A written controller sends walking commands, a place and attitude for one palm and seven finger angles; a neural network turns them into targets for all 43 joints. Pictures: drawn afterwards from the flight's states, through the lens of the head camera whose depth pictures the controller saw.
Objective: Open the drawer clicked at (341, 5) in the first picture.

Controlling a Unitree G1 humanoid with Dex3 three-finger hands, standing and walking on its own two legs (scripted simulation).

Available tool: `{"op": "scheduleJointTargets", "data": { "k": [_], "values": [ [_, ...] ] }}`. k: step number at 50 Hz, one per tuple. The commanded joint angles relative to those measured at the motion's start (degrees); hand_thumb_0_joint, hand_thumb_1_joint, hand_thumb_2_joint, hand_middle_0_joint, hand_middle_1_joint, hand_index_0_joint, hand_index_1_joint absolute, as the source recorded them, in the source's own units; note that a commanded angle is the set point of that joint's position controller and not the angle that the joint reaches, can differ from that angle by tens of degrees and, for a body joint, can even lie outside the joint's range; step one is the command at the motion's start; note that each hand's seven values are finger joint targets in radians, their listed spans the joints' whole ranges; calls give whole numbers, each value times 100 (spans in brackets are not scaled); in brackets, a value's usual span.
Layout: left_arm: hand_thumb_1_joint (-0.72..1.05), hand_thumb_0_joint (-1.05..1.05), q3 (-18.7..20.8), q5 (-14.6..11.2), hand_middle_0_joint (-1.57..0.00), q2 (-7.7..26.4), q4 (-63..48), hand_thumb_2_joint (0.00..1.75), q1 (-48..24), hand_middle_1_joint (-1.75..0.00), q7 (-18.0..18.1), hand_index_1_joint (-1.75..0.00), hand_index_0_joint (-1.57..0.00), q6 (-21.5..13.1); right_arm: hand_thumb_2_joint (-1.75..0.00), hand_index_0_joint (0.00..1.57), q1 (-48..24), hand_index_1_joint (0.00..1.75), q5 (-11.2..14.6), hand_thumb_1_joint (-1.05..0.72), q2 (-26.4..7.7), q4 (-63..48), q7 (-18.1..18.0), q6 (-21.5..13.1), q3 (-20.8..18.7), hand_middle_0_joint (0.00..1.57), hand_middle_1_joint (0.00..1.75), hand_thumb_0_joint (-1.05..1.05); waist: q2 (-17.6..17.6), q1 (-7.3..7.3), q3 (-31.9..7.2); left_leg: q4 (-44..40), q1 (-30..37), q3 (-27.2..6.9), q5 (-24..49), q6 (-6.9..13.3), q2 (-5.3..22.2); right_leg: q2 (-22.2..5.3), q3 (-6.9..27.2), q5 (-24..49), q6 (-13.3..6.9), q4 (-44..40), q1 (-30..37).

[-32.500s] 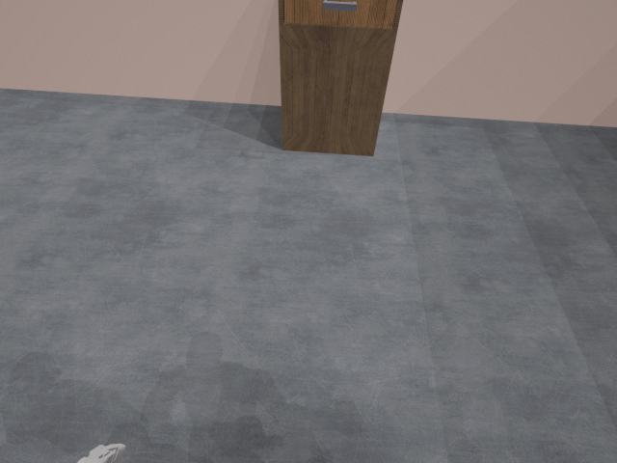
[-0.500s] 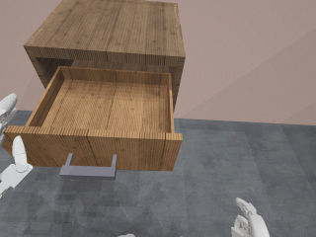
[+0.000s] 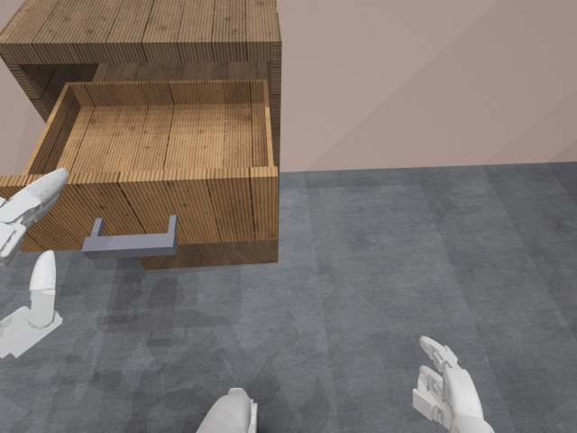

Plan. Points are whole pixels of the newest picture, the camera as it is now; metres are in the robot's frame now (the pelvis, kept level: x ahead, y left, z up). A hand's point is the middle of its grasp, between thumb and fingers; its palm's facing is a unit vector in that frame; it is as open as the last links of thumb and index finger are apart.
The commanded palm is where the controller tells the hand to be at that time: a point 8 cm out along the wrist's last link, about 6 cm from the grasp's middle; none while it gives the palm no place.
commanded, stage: stop stepping back and stand still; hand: left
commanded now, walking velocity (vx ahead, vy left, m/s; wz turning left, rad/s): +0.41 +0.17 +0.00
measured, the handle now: (134, 234) +0.40 +0.26 -0.01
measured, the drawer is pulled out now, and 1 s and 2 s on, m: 0.29 0.29 0.29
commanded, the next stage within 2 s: let the arm hang, fingers relaxed in 0.88 s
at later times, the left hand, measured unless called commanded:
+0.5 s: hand out of the picture +0.07 +0.23 +0.21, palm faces +0.43 -0.75 -0.51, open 7.4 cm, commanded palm +0.01 +0.27 +0.19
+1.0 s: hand out of the picture +0.07 +0.24 +0.17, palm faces +0.41 -0.75 -0.52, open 7.4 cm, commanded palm none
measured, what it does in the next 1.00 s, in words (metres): walks backwards: left foot, then left foot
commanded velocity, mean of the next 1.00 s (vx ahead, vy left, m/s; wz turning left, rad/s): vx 0.16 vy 0.01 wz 0.00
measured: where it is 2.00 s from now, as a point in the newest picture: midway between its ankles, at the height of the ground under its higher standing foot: outside the picture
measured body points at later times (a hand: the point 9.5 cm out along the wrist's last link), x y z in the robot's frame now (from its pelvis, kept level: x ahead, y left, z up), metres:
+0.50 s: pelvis -0.10 -0.02 +0.01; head -0.11 -0.02 +0.46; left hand +0.04 +0.27 +0.23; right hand +0.08 -0.22 -0.08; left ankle -0.13 +0.10 -0.69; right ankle -0.06 -0.09 -0.73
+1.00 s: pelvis -0.12 -0.02 +0.00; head -0.10 -0.03 +0.45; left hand +0.05 +0.27 +0.20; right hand +0.05 -0.23 -0.10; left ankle -0.13 +0.11 -0.72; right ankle -0.08 -0.10 -0.73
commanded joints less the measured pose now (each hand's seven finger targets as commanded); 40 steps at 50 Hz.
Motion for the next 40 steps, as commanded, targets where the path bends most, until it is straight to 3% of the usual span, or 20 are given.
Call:
{"op": "scheduleJointTargets", "data": {
  "k": [1,5,8,10,12,14,15,19,20,22,23,27,29,32,33,34,35,36,37,40],
  "values": [
    [90,0,760,62,-20,66,333,90,404,-30,377,-30,-20,105,-90,20,-709,30,31,-90,-355,-985,-195,11,-222,20,30,0,-920,-30,-652,2618,227,-355,-1357,-70,-266,-2264,1106,4142,-736,-661,-811],
    [90,0,225,334,-20,-19,779,90,-681,-30,679,-30,-20,232,-90,20,-568,30,-10,-90,-604,-952,-399,49,-142,20,30,0,-927,-95,-446,-61,849,220,-1135,103,-239,-1941,1019,5373,-332,-86,79],
    [90,0,-135,379,-20,-133,164,90,-854,-30,833,-30,-20,281,-90,20,-301,30,-69,-90,-680,-960,-388,-65,-184,20,30,0,-849,-79,-1144,-2316,1904,697,360,254,-403,-1688,837,5638,120,626,899],
    [90,0,-114,344,-20,145,-820,90,-923,-30,926,-30,-20,247,-90,20,-259,30,-66,-90,-841,-1145,-366,-164,-298,20,30,0,-18,24,-1414,-2448,3188,-14,2904,543,563,-1149,625,3993,375,1438,147],
    [90,0,-26,426,-20,288,-1495,90,-827,-30,919,-30,-20,129,-90,20,-13,30,-92,-90,-800,-1149,-167,-329,-310,20,30,0,946,121,-1589,-1724,4378,-594,4925,771,1144,-722,290,287,394,1545,-1544],
    [90,0,219,463,-20,447,-1609,90,-351,-30,864,-30,-20,206,-90,20,-188,30,-183,-90,-646,-1064,-85,-422,-183,20,30,0,1409,168,-1118,-2139,3422,-904,4151,649,1031,-613,221,-419,314,1373,-1299],
    [90,0,528,427,-20,697,-1711,90,-311,-30,888,-30,-20,210,-90,20,-224,30,-168,-90,-720,-1056,-73,-414,-220,20,30,0,1273,220,-1122,-2207,2884,-741,3390,683,1015,-632,237,-348,304,1154,-808],
    [90,0,601,256,-20,337,-390,90,-187,-30,811,-30,-20,134,-90,20,-332,30,-82,-90,-753,-907,-118,-246,-181,20,30,0,497,172,-589,-2011,774,-279,-441,616,636,-595,184,463,246,-238,821],
    [90,0,485,229,-20,171,84,90,-152,-30,773,-30,-20,154,-90,20,-304,30,-65,-90,-767,-929,-151,-184,-222,20,30,0,-103,151,-360,-1468,446,-87,-1368,486,286,-857,874,-143,71,-701,651],
    [90,0,325,228,-20,64,736,90,-331,-30,678,-30,-20,253,-90,20,-141,30,20,-90,-813,-914,-157,-5,-339,20,30,0,-1510,116,-164,1010,389,352,-1518,246,-395,-2147,3281,-2684,-556,-2194,-707],
    [90,0,168,235,-20,-16,911,90,-635,-30,606,-30,-20,240,-90,20,-179,30,0,-90,-827,-864,-134,46,-368,20,30,0,-1492,74,6,1942,266,33,-1259,223,-284,-2416,3407,-2546,-635,-2372,-1118],
    [90,0,-193,334,-20,-189,1100,90,-952,-30,544,-30,-20,245,-90,20,-169,30,-98,-90,-706,-747,-144,115,-220,20,30,0,-1084,-48,-496,1088,1133,275,-511,225,-70,-1928,1497,-1789,-460,-1964,-1685],
    [90,0,-397,433,-20,-209,512,90,-1078,-30,625,-30,-20,234,-90,20,-291,30,-153,-90,-674,-811,-230,1,-204,20,30,0,-1182,53,-635,-3,1674,555,-807,321,-183,-1854,1328,-1762,-422,-1961,-1507],
    [90,0,-368,489,-20,-25,-692,90,-1034,-30,811,-30,-20,189,-90,20,-94,30,-274,-90,-682,-831,-344,-238,-169,20,30,0,-332,48,-936,-1991,2528,691,-696,415,-296,-1598,1129,-1609,-301,-1394,-1039],
    [90,0,-250,480,-20,132,-1036,90,-1018,-30,855,-30,-20,159,-90,20,0,30,-288,-90,-759,-884,-375,-325,-187,20,30,0,360,40,-923,-2627,2719,297,-839,486,-72,-1281,982,-1273,-161,-605,-1020],
    [90,0,-106,486,-20,195,-1282,90,-973,-30,903,-30,-20,86,-90,20,31,30,-327,-90,-881,-940,-376,-384,-211,20,30,0,1509,108,-819,-3334,2718,-1192,-1533,779,831,-618,494,-860,89,797,-1368],
    [90,0,105,590,-20,478,-1515,90,-988,-30,958,-30,-20,69,-90,20,26,30,-299,-90,-775,-1005,-342,-414,-214,20,30,0,2038,172,-786,-3370,2789,-1952,-1306,993,1583,-408,16,-798,225,1943,-1898],
    [90,0,212,595,-20,524,-1540,90,-812,-30,976,-30,-20,100,-90,20,37,30,-313,-90,-714,-917,-323,-468,-235,20,30,0,1442,179,-962,-3167,2742,-1552,97,1148,1560,-310,129,-676,252,2719,-1870],
    [90,0,168,454,-20,387,-1442,90,-718,-30,946,-30,-20,131,-90,20,140,30,-198,-90,-602,-826,-272,-517,-205,20,30,0,1342,112,-694,-3287,2521,-1671,-105,1123,1554,-400,295,-668,271,3109,-2097],
    [90,0,231,403,-20,180,-691,90,-293,-30,927,-30,-20,277,-90,20,145,30,-138,-90,-607,-667,-212,-555,-204,20,30,0,1073,192,-402,-2867,2489,-615,1058,927,1247,-611,150,-105,331,2378,-1995]
  ]
}}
